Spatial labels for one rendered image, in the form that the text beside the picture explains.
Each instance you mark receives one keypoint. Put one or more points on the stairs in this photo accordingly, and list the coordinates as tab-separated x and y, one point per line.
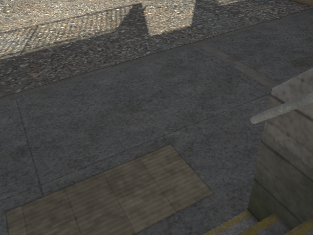
246	224

